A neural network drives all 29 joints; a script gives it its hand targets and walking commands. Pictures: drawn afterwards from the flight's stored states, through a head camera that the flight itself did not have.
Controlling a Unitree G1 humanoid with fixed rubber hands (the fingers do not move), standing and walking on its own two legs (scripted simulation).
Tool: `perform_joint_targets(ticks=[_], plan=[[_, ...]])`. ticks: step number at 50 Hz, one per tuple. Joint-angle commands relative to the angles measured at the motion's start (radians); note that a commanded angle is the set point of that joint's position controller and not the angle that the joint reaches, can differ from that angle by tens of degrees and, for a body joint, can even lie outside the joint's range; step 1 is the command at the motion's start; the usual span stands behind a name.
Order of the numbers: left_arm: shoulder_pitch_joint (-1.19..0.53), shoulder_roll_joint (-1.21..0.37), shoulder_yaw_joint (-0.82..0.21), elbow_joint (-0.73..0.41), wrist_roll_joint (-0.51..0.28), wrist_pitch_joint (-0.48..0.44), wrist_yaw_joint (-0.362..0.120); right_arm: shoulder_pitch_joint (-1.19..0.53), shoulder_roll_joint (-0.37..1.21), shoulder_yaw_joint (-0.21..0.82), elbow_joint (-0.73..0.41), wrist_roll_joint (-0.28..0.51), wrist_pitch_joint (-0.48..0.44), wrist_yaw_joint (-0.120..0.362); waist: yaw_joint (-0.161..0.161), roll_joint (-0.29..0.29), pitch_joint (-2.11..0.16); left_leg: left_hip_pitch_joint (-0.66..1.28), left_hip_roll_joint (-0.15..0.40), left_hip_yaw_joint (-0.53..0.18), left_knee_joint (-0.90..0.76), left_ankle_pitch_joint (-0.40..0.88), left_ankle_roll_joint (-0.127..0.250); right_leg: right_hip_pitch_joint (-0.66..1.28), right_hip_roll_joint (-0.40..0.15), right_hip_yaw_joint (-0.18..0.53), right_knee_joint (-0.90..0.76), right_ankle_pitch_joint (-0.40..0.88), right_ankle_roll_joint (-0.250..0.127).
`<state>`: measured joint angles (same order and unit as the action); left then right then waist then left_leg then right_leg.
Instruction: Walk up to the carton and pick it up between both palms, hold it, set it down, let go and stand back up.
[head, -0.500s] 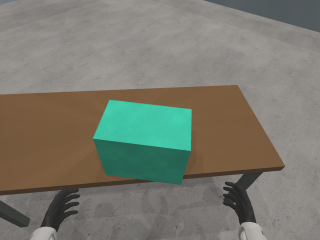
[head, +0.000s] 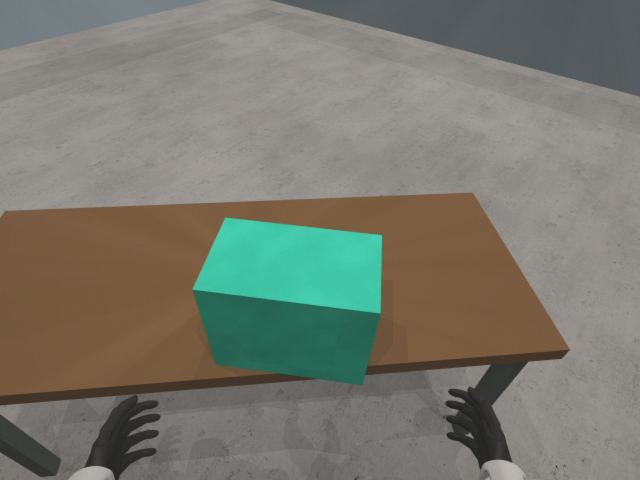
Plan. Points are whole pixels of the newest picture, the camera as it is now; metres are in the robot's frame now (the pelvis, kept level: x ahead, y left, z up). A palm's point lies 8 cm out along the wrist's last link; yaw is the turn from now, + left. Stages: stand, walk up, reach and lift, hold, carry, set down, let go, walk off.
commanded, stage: stand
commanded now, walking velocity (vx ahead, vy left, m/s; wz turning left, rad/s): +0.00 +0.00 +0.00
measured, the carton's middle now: (295, 302) +0.45 +0.02 -0.10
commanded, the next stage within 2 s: none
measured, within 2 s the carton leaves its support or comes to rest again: neither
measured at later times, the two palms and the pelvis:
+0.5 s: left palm out of the picture +0.15 +0.28 -0.09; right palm out of the picture +0.10 -0.26 -0.10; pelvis -0.01 +0.00 +0.00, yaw +0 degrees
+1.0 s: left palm out of the picture +0.14 +0.28 -0.09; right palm out of the picture +0.10 -0.26 -0.10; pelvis -0.01 +0.00 +0.00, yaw +0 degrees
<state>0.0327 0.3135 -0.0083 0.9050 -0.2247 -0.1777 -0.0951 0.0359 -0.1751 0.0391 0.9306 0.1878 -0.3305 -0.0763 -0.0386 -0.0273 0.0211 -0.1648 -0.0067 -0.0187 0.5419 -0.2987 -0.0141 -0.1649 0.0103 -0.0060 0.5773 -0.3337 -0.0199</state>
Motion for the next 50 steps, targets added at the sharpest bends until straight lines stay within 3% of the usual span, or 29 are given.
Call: perform_joint_targets(ticks=[1, 3, 4, 6, 8, 11, 12, 13, 14, 15, 16, 19, 21, 22, 25, 26, 27, 28, 30, 31, 32, 33, 35, 36, 40, 41, 43, 45, 50], plan=[[0.046, 0.219, 0.073, -0.089, 0.254, 0.132, 0.090, 0.071, -0.346, -0.074, -0.055, -0.252, 0.203, 0.017, 0.031, -0.016, -0.081, -0.039, 0.083, -0.021, -0.026, 0.421, 0.018, 0.031, -0.130, 0.140, -0.124, 0.669, -0.019], [0.016, 0.242, 0.069, -0.081, 0.251, 0.145, 0.101, 0.080, -0.338, -0.069, -0.040, -0.242, 0.231, 0.019, 0.009, 0.016, -0.066, -0.020, 0.090, -0.038, -0.082, 0.329, 0.024, 0.002, -0.137, 0.158, -0.155, 0.506, -0.021], [0.008, 0.247, 0.066, -0.075, 0.262, 0.147, 0.104, 0.050, -0.350, -0.066, -0.034, -0.243, 0.241, 0.024, 0.030, 0.035, -0.032, -0.026, 0.086, -0.043, -0.089, 0.279, 0.021, -0.012, -0.133, 0.152, -0.179, 0.424, -0.014], [-0.038, 0.245, 0.066, -0.074, 0.258, 0.142, 0.104, 0.028, -0.343, -0.059, -0.019, -0.238, 0.252, 0.029, 0.029, -0.008, -0.022, -0.013, 0.089, -0.043, -0.110, 0.207, 0.026, -0.049, -0.126, 0.151, -0.206, 0.298, -0.017], [-0.014, 0.253, 0.059, -0.053, 0.263, 0.141, 0.105, 0.036, -0.333, -0.058, -0.010, -0.240, 0.255, 0.038, 0.028, -0.026, 0.026, -0.048, 0.096, -0.059, -0.133, 0.188, 0.028, -0.052, -0.123, 0.154, -0.229, 0.297, -0.016], [0.003, 0.253, 0.057, -0.050, 0.258, 0.139, 0.107, 0.038, -0.335, -0.054, -0.003, -0.238, 0.266, 0.042, 0.033, 0.037, 0.005, -0.027, 0.099, -0.058, -0.134, 0.235, 0.034, -0.024, -0.132, 0.163, -0.225, 0.300, -0.014], [0.016, 0.238, 0.046, -0.051, 0.260, 0.141, 0.112, 0.048, -0.323, -0.049, -0.009, -0.235, 0.268, 0.046, 0.033, 0.011, 0.000, -0.020, 0.100, -0.055, -0.131, 0.284, 0.032, -0.015, -0.129, 0.153, -0.221, 0.343, -0.011], [-0.006, 0.262, 0.059, -0.049, 0.262, 0.136, 0.110, 0.048, -0.364, -0.056, -0.004, -0.239, 0.271, 0.041, 0.038, 0.043, -0.031, -0.015, 0.095, -0.042, -0.122, 0.282, 0.034, 0.011, -0.133, 0.159, -0.208, 0.354, -0.015], [0.031, 0.256, 0.057, -0.039, 0.263, 0.140, 0.114, 0.065, -0.359, -0.054, 0.004, -0.239, 0.276, 0.043, 0.047, -0.020, -0.004, -0.032, 0.099, -0.050, -0.117, 0.291, 0.035, 0.019, -0.128, 0.147, -0.212, 0.399, -0.010], [0.022, 0.249, 0.051, -0.035, 0.262, 0.137, 0.110, 0.066, -0.339, -0.048, -0.002, -0.233, 0.276, 0.046, 0.030, -0.017, -0.006, -0.008, 0.105, -0.055, -0.122, 0.305, 0.034, 0.013, -0.136, 0.151, -0.209, 0.428, -0.018], [0.044, 0.251, 0.056, -0.044, 0.257, 0.139, 0.108, 0.058, -0.360, -0.053, -0.007, -0.232, 0.278, 0.047, 0.047, -0.005, 0.014, -0.031, 0.104, -0.065, -0.140, 0.262, 0.037, 0.013, -0.127, 0.147, -0.220, 0.372, -0.010], [0.010, 0.264, 0.053, -0.038, 0.265, 0.135, 0.108, 0.060, -0.365, -0.054, -0.013, -0.239, 0.285, 0.047, 0.031, 0.042, 0.019, -0.015, 0.100, -0.046, -0.140, 0.258, 0.032, -0.014, -0.130, 0.160, -0.230, 0.321, -0.013], [0.039, 0.256, 0.054, -0.033, 0.260, 0.139, 0.111, 0.085, -0.379, -0.060, -0.002, -0.239, 0.287, 0.046, 0.039, 0.006, 0.028, -0.028, 0.103, -0.071, -0.165, 0.224, 0.039, -0.004, -0.123, 0.161, -0.229, 0.303, -0.016], [0.056, 0.256, 0.047, -0.032, 0.263, 0.142, 0.108, 0.064, -0.391, -0.060, -0.018, -0.238, 0.290, 0.046, 0.043, 0.031, 0.036, -0.026, 0.105, -0.066, -0.166, 0.206, 0.035, -0.016, -0.114, 0.142, -0.234, 0.262, -0.009], [0.077, 0.260, 0.049, -0.027, 0.261, 0.140, 0.105, 0.044, -0.370, -0.059, -0.024, -0.232, 0.291, 0.047, 0.052, 0.023, 0.037, -0.037, 0.103, -0.063, -0.153, 0.195, 0.042, 0.000, -0.127, 0.155, -0.253, 0.280, -0.017], [0.032, 0.272, 0.054, -0.024, 0.263, 0.138, 0.104, 0.048, -0.370, -0.057, -0.014, -0.231, 0.292, 0.047, 0.042, -0.015, 0.027, -0.035, 0.099, -0.065, -0.169, 0.192, 0.040, 0.004, -0.120, 0.159, -0.247, 0.261, -0.013], [0.036, 0.277, 0.054, -0.026, 0.261, 0.136, 0.111, 0.047, -0.346, -0.050, -0.026, -0.238, 0.290, 0.050, 0.032, 0.021, 0.057, -0.042, 0.096, -0.067, -0.178, 0.191, 0.036, -0.025, -0.118, 0.164, -0.258, 0.251, -0.009], [0.062, 0.251, 0.049, -0.028, 0.259, 0.136, 0.106, 0.034, -0.390, -0.066, -0.020, -0.235, 0.290, 0.049, 0.057, 0.044, 0.044, -0.051, 0.097, -0.073, -0.162, 0.180, 0.041, 0.001, -0.120, 0.158, -0.258, 0.236, -0.009], [0.054, 0.272, 0.054, -0.027, 0.266, 0.135, 0.111, 0.052, -0.343, -0.053, -0.021, -0.231, 0.295, 0.052, 0.036, 0.019, 0.060, -0.052, 0.103, -0.059, -0.159, 0.210, 0.042, -0.009, -0.133, 0.168, -0.264, 0.300, -0.023], [0.064, 0.261, 0.052, -0.030, 0.260, 0.134, 0.107, 0.052, -0.335, -0.053, -0.022, -0.231, 0.293, 0.055, 0.035, -0.035, 0.025, -0.035, 0.090, -0.063, -0.154, 0.182, 0.046, 0.002, -0.137, 0.178, -0.280, 0.275, -0.020], [0.055, 0.277, 0.054, -0.029, 0.268, 0.135, 0.109, 0.064, -0.353, -0.057, -0.024, -0.228, 0.292, 0.054, 0.024, -0.026, 0.024, -0.021, 0.094, -0.065, -0.161, 0.184, 0.042, -0.006, -0.128, 0.171, -0.275, 0.271, -0.018], [0.055, 0.271, 0.055, -0.037, 0.263, 0.138, 0.111, 0.069, -0.376, -0.064, -0.024, -0.230, 0.293, 0.052, 0.036, 0.039, 0.018, -0.024, 0.093, -0.060, -0.167, 0.223, 0.048, 0.025, -0.133, 0.167, -0.270, 0.305, -0.019], [0.064, 0.262, 0.048, -0.029, 0.263, 0.133, 0.107, 0.078, -0.380, -0.066, -0.018, -0.232, 0.291, 0.050, 0.026, -0.001, 0.025, -0.002, 0.096, -0.071, -0.160, 0.270, 0.042, 0.001, -0.123, 0.156, -0.257, 0.341, -0.013], [0.063, 0.250, 0.054, -0.032, 0.263, 0.132, 0.109, 0.061, -0.395, -0.070, -0.022, -0.234, 0.296, 0.050, 0.039, 0.066, 0.013, -0.002, 0.097, -0.052, -0.153, 0.260, 0.043, 0.002, -0.126, 0.164, -0.251, 0.338, -0.009], [0.055, 0.256, 0.051, -0.036, 0.263, 0.132, 0.105, 0.053, -0.371, -0.066, -0.024, -0.230, 0.295, 0.051, 0.037, 0.005, -0.011, 0.006, 0.110, -0.075, -0.169, 0.289, 0.047, 0.024, -0.122, 0.143, -0.252, 0.334, -0.016], [0.064, 0.254, 0.048, -0.044, 0.260, 0.134, 0.108, 0.044, -0.386, -0.074, -0.031, -0.231, 0.291, 0.051, 0.050, 0.052, 0.003, 0.000, 0.111, -0.072, -0.167, 0.293, 0.056, 0.033, -0.123, 0.147, -0.235, 0.353, -0.013], [0.052, 0.268, 0.058, -0.031, 0.261, 0.136, 0.110, 0.035, -0.371, -0.066, -0.035, -0.229, 0.295, 0.046, 0.039, 0.068, -0.010, 0.009, 0.108, -0.065, -0.169, 0.310, 0.051, 0.037, -0.125, 0.145, -0.242, 0.362, -0.012], [0.063, 0.269, 0.056, -0.035, 0.258, 0.134, 0.109, 0.043, -0.350, -0.059, -0.039, -0.220, 0.290, 0.054, 0.044, 0.013, 0.022, -0.024, 0.107, -0.069, -0.159, 0.309, 0.052, 0.030, -0.128, 0.156, -0.250, 0.379, -0.013], [0.055, 0.270, 0.055, -0.033, 0.258, 0.133, 0.110, 0.028, -0.349, -0.065, -0.053, -0.229, 0.290, 0.053, 0.045, 0.051, -0.012, 0.011, 0.108, -0.062, -0.171, 0.283, 0.052, 0.041, -0.131, 0.149, -0.256, 0.355, -0.015]])
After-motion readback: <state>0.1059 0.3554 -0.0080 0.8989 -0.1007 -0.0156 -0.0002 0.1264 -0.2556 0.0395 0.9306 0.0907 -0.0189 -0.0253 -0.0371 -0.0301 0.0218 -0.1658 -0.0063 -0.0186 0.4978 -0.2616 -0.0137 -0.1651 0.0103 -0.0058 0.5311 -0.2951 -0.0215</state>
